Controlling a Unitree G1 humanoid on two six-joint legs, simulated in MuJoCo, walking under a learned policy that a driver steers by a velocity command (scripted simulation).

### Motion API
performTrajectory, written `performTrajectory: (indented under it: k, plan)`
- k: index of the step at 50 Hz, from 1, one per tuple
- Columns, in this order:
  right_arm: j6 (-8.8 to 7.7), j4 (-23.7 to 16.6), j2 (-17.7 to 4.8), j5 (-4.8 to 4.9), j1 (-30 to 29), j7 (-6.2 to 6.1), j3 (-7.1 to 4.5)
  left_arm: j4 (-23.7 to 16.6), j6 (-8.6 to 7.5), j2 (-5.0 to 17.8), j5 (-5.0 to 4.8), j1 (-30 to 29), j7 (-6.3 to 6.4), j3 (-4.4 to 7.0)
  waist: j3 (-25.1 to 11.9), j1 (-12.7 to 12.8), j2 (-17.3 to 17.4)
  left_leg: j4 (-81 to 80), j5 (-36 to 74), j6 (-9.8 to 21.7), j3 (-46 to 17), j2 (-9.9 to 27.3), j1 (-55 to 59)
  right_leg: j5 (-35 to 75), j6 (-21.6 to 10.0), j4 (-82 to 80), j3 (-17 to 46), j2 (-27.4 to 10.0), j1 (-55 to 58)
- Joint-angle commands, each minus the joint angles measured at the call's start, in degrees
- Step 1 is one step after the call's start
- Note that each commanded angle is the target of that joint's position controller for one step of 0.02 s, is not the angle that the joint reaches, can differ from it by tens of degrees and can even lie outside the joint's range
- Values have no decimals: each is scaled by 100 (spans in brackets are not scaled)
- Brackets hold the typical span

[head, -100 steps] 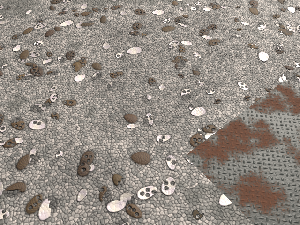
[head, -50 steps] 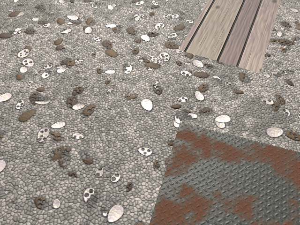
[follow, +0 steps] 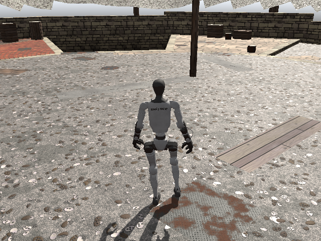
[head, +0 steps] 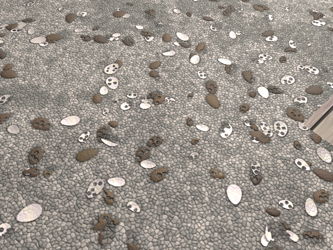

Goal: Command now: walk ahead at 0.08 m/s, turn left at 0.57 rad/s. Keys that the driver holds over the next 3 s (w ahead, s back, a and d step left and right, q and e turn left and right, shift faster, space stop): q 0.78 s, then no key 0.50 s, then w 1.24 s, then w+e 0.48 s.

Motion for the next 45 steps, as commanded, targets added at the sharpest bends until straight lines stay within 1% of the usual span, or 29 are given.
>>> performTrajectory:
  k: [1,4,7,9,10,11,12,13,14,15,16,17,18,19,21,24,29,33,34,35,36,37,38,39,40,41,42,43,45]
  plan:
    - [38,-406,-943,-30,152,-46,-253,-338,49,519,-19,108,36,133,-837,40,652,-447,1550,639,-1558,1542,549,83,28,-250,-50,120,261]
    - [104,-448,-960,-77,234,-55,-279,-441,24,554,-64,-87,66,126,-690,-58,744,-330,1245,681,-1957,1582,703,-200,-24,-699,39,254,307]
    - [147,-504,-1005,-105,189,-40,-301,-513,-50,582,-138,-73,96,105,-698,-60,814,-61,1895,682,-2280,1590,807,-569,-141,-1231,69,455,708]
    - [168,-554,-1029,-88,43,-25,-309,-515,-103,610,-192,127,115,96,-728,37,876,100,2330,581,-2498,1538,805,-681,-240,-1826,76,576,1188]
    - [179,-588,-1027,-56,-98,-19,-309,-481,-133,611,-208,333,126,93,-728,164,877,179,2234,436,-2557,1431,697,-506,-286,-2391,62,615,1590]
    - [190,-634,-996,6,-291,-27,-296,-424,-175,617,-179,594,153,96,-692,357,808,344,1790,196,-2508,1226,429,18,-334,-3278,55,574,2160]
    - [178,-708,-822,59,-338,-42,-245,-395,-222,828,-105,749,203,144,-724,373,440,754,747,-117,-2231,899,-68,436,-451,-3994,463,34,2825]
    - [160,-794,-322,101,92,-43,-124,-558,-207,1363,-34,419,250,221,-811,-9,-987,1944,-1641,-496,-1060,91,-907,1558,-949,-4277,1946,-1504,3415]
    - [197,-732,-860,-61,189,-94,-260,-568,-131,1441,-48,461,182,260,-788,82,-1052,3043,-2961,-600,-235,-254,-1349,3004,-1695,-4016,2492,-2074,3048]
    - [216,-663,-1021,-149,184,-85,-313,-584,-106,1152,-84,552,140,200,-758,45,-608,3829,-2783,-667,-223,92,-1326,3475,-1889,-3892,2144,-2020,2950]
    - [249,-548,-1013,-145,141,-45,-332,-628,-103,832,-114,311,115,117,-558,-34,-274,4145,-2381,-728,-242,243,-1313,3420,-1698,-3826,1429,-1571,2792]
    - [297,-500,-953,-103,176,9,-328,-695,-83,742,-83,89,115,87,-501,-117,-348,4330,-2055,-802,-173,268,-1313,3300,-1442,-3786,863,-1164,2775]
    - [340,-508,-916,-79,177,79,-311,-717,-79,788,-56,49,141,99,-551,-109,-660,4497,-1861,-881,-74,278,-1384,3498,-1351,-3732,550,-976,2872]
    - [362,-511,-886,-44,139,130,-288,-718,-79,802,-32,126,139,109,-602,-35,-756,4550,-1758,-956,12,282,-1405,3697,-1336,-3687,323,-867,2955]
    - [389,-600,-831,9,-120,179,-250,-677,-84,833,-23,361,124,147,-660,131,-741,4390,-1655,-1043,118,326,-1510,3630,-1396,-3667,177,-901,3202]
    - [435,-722,-737,-6,-438,212,-194,-580,-99,929,-33,661,112,216,-648,314,-770,3853,-1693,-1063,194,475,-1600,3303,-1523,-3686,180,-1127,3503]
    - [455,-881,-567,17,-689,275,-83,-556,-108,1073,1,594,7,300,-644,351,-864,2595,-1816,-875,523,711,-772,2776,-1494,-3652,-151,-1295,3102]
    - [398,-963,-595,60,-642,272,-64,-501,-53,1245,-12,573,-67,373,-699,310,-968,1523,-1710,-642,823,661,-74,2593,-1334,-3317,-327,-1390,2865]
    - [361,-924,-560,31,-485,256,-56,-494,-27,1268,-63,499,-72,384,-718,164,-849,891,-1293,-554,889,613,290,2399,-1174,-3044,-479,-1339,2699]
    - [298,-856,-598,-34,-307,204,-62,-451,-3,1230,-100,546,-78,384,-743,36,-552,109,-650,-471,777,567,797,1911,-876,-2609,-702,-1230,2351]
    - [209,-843,-989,-130,-173,130,-145,-443,30,1012,-75,788,-108,340,-710,19,604,-729,-403,-297,-548,1343,1359,637,-463,-1428,-1172,-807,1517]
    - [159,-1024,-1899,-60,-177,114,-335,-869,94,546,-19,619,-74,192,-465,125,1955,-774,1687,468,-2825,2989,1372,-2057,-65,-438,-1290,270,-9]
    - [158,-871,-1783,-27,358,107,-388,-871,190,817,-4,258,22,231,-700,-331,1280,-571,2109,1055,-2585,3032,1144,-2123,-101,383,-412,196,202]
    - [169,-830,-1421,-13,84,79,-265,-803,227,847,-91,297,11,255,-424,-56,1036,-513,1929,1036,-2028,2663,958,-1674,-139,639,-258,110,152]
    - [191,-879,-1114,0,-385,47,-167,-672,199,871,-140,407,-16,270,-232,155,896,-595,1541,781,-1516,2234,740,-1118,-177,499,-193,33,254]
    - [194,-941,-957,11,-714,3,-110,-584,165,953,-94,500,-37,307,-266,277,979,-596,1457,557,-1241,1905,813,-762,-189,366,-235,35,319]
    - [179,-954,-842,21,-749,-28,-65,-464,158,999,-23,666,-69,323,-443,282,1041,-533,1977,532,-1057,1762,905,-568,-161,478,-330,109,476]
    - [164,-920,-806,27,-669,-26,-35,-402,169,974,-16,753,-100,323,-631,289,910,-501,2222,534,-973,1737,975,-492,-138,555,-349,165,610]
    - [109,-826,-822,28,-472,-14,-26,-375,206,854,-69,711,-135,296,-713,232,703,-514,2274,532,-991,1787,1143,-422,-117,413,-340,182,635]
Next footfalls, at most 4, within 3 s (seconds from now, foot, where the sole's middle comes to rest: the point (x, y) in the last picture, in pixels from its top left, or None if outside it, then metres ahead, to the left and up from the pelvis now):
0.24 right None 0.11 -0.14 -0.78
0.72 left None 0.00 0.06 -0.78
1.22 right None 0.09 -0.11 -0.78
2.04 right None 0.41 0.15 -0.78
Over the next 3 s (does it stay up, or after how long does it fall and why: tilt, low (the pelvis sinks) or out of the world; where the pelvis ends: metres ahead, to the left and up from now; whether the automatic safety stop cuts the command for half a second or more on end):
stays up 0.65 0.42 0.00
